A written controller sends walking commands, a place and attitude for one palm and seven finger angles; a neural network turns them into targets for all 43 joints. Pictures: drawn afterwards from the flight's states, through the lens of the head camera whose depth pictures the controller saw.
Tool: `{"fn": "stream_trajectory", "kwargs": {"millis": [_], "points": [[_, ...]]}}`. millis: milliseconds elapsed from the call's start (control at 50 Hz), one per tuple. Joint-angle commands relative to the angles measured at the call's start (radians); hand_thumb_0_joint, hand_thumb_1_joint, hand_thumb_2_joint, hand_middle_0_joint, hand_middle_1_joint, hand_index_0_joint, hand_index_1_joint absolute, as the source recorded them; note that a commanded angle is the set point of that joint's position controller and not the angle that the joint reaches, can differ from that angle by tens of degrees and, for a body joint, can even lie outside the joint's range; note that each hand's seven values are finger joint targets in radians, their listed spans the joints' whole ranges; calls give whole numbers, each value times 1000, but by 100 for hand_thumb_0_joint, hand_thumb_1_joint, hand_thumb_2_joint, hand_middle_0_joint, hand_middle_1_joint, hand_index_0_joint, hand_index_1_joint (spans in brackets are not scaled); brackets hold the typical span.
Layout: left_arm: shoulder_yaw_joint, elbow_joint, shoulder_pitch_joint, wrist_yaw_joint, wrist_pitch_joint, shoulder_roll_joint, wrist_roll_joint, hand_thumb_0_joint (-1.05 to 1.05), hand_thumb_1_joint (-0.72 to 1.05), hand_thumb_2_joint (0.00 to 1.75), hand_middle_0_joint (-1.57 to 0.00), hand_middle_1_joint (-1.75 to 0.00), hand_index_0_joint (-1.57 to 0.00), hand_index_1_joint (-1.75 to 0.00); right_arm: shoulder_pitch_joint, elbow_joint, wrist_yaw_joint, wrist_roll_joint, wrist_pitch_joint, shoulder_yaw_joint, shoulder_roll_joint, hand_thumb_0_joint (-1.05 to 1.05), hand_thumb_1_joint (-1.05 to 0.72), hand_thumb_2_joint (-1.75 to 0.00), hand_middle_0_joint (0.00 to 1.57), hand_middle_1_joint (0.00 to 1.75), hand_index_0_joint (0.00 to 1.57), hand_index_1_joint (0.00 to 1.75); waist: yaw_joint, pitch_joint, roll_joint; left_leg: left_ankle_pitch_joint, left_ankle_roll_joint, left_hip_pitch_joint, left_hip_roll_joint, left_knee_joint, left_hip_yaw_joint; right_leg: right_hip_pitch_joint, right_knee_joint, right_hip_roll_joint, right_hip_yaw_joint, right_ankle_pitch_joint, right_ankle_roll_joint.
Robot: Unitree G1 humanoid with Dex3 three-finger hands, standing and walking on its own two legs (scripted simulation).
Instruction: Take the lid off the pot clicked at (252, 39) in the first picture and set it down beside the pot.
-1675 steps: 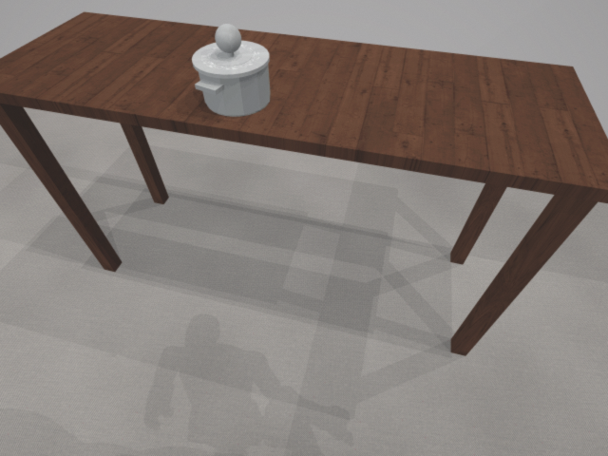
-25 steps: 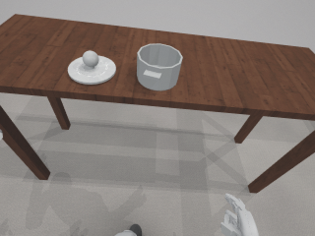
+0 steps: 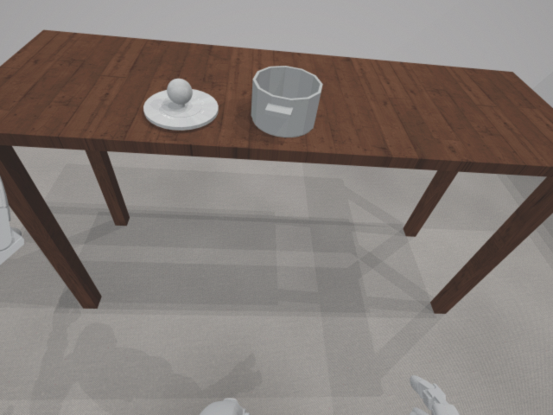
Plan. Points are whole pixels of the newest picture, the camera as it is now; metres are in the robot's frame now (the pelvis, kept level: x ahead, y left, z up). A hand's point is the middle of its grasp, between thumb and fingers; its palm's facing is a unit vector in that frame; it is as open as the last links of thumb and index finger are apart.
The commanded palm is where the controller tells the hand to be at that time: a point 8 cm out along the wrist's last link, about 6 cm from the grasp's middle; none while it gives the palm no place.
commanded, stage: stop stepping back and stand still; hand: left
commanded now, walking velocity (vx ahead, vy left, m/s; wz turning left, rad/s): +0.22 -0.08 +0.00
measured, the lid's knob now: (179, 91) +0.71 +0.26 +0.10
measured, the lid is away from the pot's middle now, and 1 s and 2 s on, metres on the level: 0.23 0.23 0.23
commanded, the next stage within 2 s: let the arm hang, fingers relaxed in 1.28 s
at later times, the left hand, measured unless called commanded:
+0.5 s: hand (62, 291) +0.23 +0.28 +0.09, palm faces +0.33 -0.83 -0.45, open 7.4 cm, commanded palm none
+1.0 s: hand out of the picture +0.03 +0.17 -0.16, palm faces +0.09 -0.97 -0.23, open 7.3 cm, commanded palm none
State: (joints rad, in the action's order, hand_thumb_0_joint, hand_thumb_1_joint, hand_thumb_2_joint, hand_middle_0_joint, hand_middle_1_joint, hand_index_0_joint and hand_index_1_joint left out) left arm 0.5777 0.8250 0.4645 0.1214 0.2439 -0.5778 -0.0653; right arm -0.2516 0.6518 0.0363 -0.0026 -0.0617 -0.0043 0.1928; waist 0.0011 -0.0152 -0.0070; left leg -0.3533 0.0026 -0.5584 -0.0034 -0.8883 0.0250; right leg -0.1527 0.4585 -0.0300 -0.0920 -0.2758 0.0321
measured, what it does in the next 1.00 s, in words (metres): steps on the spot: left foot, then right foot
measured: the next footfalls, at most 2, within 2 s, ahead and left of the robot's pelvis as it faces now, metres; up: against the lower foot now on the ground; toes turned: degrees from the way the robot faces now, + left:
left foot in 0.10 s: +0.07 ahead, +0.12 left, +0.00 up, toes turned +9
right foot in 0.42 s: +0.00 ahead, -0.12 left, +0.00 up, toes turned -2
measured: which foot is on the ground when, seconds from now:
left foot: up 0.00-0.08, down 0.10-1.00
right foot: down 0.00-0.08, up 0.10-0.40, down 0.42-0.60, up 0.62-0.82, down 0.84-1.00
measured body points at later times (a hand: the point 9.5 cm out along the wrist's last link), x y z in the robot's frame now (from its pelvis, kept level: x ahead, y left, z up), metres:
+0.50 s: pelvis +0.01 +0.02 -0.01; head -0.01 +0.00 +0.44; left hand +0.21 +0.33 +0.11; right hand +0.16 -0.21 -0.13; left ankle +0.03 +0.11 -0.73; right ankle -0.04 -0.12 -0.73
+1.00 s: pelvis +0.06 -0.01 +0.01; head +0.12 -0.01 +0.45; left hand +0.03 +0.22 -0.15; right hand +0.04 -0.23 -0.15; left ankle +0.03 +0.11 -0.73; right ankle +0.03 -0.14 -0.73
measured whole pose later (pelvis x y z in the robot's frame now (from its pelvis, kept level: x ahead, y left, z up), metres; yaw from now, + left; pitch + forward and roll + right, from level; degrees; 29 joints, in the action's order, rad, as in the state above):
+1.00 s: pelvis +0.06 -0.01 +0.01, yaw +6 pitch +2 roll +0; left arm 0.01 -1.08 0.30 0.03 -0.02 -0.17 0.00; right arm -0.36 1.04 0.03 0.00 0.02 -0.04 0.13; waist -0.03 0.08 0.02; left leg -0.31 0.01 -0.25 0.03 -0.53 0.04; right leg -0.20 0.51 0.00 0.01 -0.34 0.00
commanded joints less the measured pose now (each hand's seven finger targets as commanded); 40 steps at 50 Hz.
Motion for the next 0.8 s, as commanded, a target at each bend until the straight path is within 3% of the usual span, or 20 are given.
{"fn": "stream_trajectory", "kwargs": {"millis": [0, 40, 60, 80, 120, 200, 320, 340, 360, 380, 420, 440, 480, 520, 540, 560, 580, 620, 700, 780], "points": [[18, -126, -250, 16, -16, -67, -2, 0, 90, 90, -20, -30, -20, -30, 157, -172, 29, 31, -28, -49, 123, 0, -90, -90, 20, 30, 20, 30, -64, 155, -153, -96, -33, 237, 117, -29, -53, -466, -206, 320, 249, -473, 144], [-39, -70, -306, 14, 0, -21, -8, 0, 90, 90, -20, -30, -20, -30, 168, -183, 37, 37, -44, -26, 130, 0, -90, -90, 20, 30, 20, 30, -66, 184, 200, -247, -54, 282, 88, 421, -77, -424, 101, 130, 63, -427, 72], [-28, 9, -322, 17, 24, -23, -14, 0, 90, 90, -20, -30, -20, -30, 147, -198, 34, 37, -71, -29, 156, 0, -90, -90, 20, 30, 20, 30, -63, 163, 464, -442, -125, 338, 246, 652, -438, -511, 394, -22, -6, -384, 3], [10, 98, -363, 20, 49, -83, -8, 0, 90, 90, -20, -30, -20, -30, 148, -227, 25, 31, -95, -21, 133, 0, -90, -90, 20, 30, 20, 30, -58, 127, 437, -445, -202, 271, 358, 768, -659, -480, 653, -53, 64, -342, -5], [70, 140, -264, 12, 47, -124, -24, 0, 90, 90, -20, -30, -20, -30, 129, -201, -9, 18, -131, -43, 106, 0, -90, -90, 20, 30, 20, 30, -36, 39, 149, -490, -195, 224, 371, 793, -741, -501, 791, 7, 186, -215, -9], [56, 332, 5, 20, 44, -85, -3, 0, 90, 90, -20, -30, -20, -30, 142, -185, -42, 16, -135, -29, 83, 0, -90, -90, 20, 30, 20, 30, 5, -75, 311, -284, -96, 206, 236, 729, -275, -303, 531, 38, 75, -73, -10], [78, 158, 9, 54, 5, -74, -4, 0, 90, 90, -20, -30, -20, -30, 97, -174, 8, 1, -100, -31, 92, 0, -90, -90, 20, 30, 20, 30, -25, -86, 255, -237, -61, 205, 198, 694, -158, 26, 24, -45, -40, -159, 0], [81, 105, -22, 55, 0, -80, -2, 0, 90, 90, -20, -30, -20, -30, 96, -172, 17, 5, -92, -35, 97, 0, -90, -90, 20, 30, 20, 30, -31, -81, 187, -201, -52, 193, 174, 639, -135, 83, -70, -32, -14, -116, 5], [-433, -809, 85, -90, -173, 268, 93, 0, 90, 90, -20, -30, -20, -30, 82, 13, -21, 27, -127, -114, 269, 0, -90, -90, 20, 30, 20, 30, -57, -96, -2, 118, -25, 193, 109, 166, -113, -8, -22, 236, 152, 393, 52], [-441, -842, 65, -103, -242, 277, 131, 0, 90, 90, -20, -30, -20, -30, 6, 44, -41, 17, -104, -109, 124, 0, -90, -90, 20, 30, 20, 30, -73, -159, -131, 157, 2, 168, 106, 73, -60, 20, 25, 300, 182, 627, 99], [-461, -895, -58, -131, -248, 269, 110, 0, 90, 90, -20, -30, -20, -30, -23, 17, -48, 26, -10, -71, 93, 0, -90, -90, 20, 30, 20, 30, -72, -56, -208, -13, -8, 160, 42, 40, -8, -157, 28, 263, 52, 320, 97], [-458, -938, -84, -122, -255, 258, 113, 0, 90, 90, -20, -30, -20, -30, -21, 3, -46, 11, 17, -73, 116, 0, -90, -90, 20, 30, 20, 30, -46, -43, -382, -30, -12, 93, 38, 3, 20, -126, 20, 248, 83, 201, 102], [-455, -1085, -156, -103, -255, 244, 118, 0, 90, 90, -20, -30, -20, -30, 38, -13, -49, -18, 33, -82, 146, 0, -90, -90, 20, 30, 20, 30, -26, 31, -553, -96, -29, -11, 36, -75, 26, -74, 49, 285, 142, 467, 142], [-473, -1217, -243, -100, -266, 225, 110, 0, 90, 90, -20, -30, -20, -30, 3, 9, -42, -33, 51, -84, 137, 0, -90, -90, 20, 30, 20, 30, -66, 87, -315, 52, -44, 167, 61, 147, 12, -194, 152, 275, 105, 446, 85], [-486, -1270, -267, -109, -273, 243, 100, 0, 90, 90, -20, -30, -20, -30, -66, 41, -38, -43, 54, -86, 166, 0, -90, -90, 20, 30, 20, 30, -96, 111, -34, 279, -89, 269, 125, 300, -120, -305, 312, 173, 47, 249, 18], [-507, -1320, -263, -117, -275, 305, 84, 0, 90, 90, -20, -30, -20, -30, -135, 76, -32, -51, 41, -84, 212, 0, -90, -90, 20, 30, 20, 30, -92, 93, 336, 459, -175, 316, 259, 479, -399, -379, 538, 41, -14, -87, -44], [-516, -1370, -298, -108, -268, 285, 80, 0, 90, 90, -20, -30, -20, -30, -161, 103, -18, -44, 38, -74, 204, 0, -90, -90, 20, 30, 20, 30, -81, 117, 411, 570, -218, 296, 327, 575, -552, -443, 702, 30, 113, -355, -41], [-512, -1494, -305, -113, -260, 262, 66, 0, 90, 90, -20, -30, -20, -30, -91, 120, -2, -37, 34, -59, 184, 0, -90, -90, 20, 30, 20, 30, -31, 80, 132, 465, -219, 210, 320, 559, -430, -368, 721, 85, 192, -227, -35], [-524, -1647, -214, -130, -273, 306, 71, 0, 90, 90, -20, -30, -20, -30, -60, 173, 11, -28, 31, -56, 129, 0, -90, -90, 20, 30, 20, 30, -12, -48, 321, 278, -159, 268, 218, 563, -174, -197, 417, 76, 114, -216, -33], [-552, -1753, -161, -120, -250, 315, 67, 0, 90, 90, -20, -30, -20, -30, -125, 249, 11, -4, 48, -58, 85, 0, -90, -90, 20, 30, 20, 30, -8, -66, 24, 207, -78, 271, 137, 443, -96, 21, -20, 56, 117, 59, -25]]}}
